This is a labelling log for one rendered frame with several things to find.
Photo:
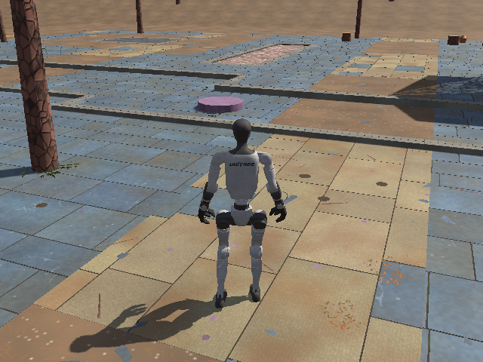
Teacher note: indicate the left robot hand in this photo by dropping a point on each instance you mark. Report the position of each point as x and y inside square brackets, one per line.
[208, 213]

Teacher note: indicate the robot left thigh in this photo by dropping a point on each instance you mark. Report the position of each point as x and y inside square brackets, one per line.
[223, 221]

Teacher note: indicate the robot right thigh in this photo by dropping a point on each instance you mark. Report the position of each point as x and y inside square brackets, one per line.
[258, 225]

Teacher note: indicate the robot right forearm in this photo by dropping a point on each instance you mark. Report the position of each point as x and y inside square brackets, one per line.
[277, 198]

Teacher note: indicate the right robot upper arm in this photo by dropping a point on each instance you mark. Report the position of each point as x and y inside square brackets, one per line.
[269, 170]

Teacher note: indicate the robot thigh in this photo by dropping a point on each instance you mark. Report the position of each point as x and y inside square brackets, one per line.
[258, 225]
[223, 221]

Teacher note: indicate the right robot hand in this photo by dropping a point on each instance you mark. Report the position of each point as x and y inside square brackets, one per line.
[277, 211]

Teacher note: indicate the left robot upper arm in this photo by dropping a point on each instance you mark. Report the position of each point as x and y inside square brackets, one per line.
[217, 160]

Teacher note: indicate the robot left forearm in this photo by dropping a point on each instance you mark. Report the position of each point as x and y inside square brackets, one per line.
[206, 199]

